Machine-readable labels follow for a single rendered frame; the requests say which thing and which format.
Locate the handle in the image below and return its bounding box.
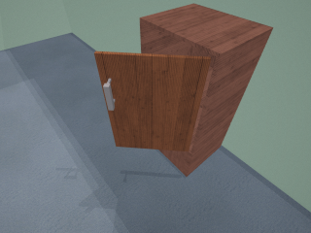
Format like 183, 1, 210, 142
103, 78, 116, 111

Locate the cupboard door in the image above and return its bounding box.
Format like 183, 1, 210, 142
94, 50, 211, 151

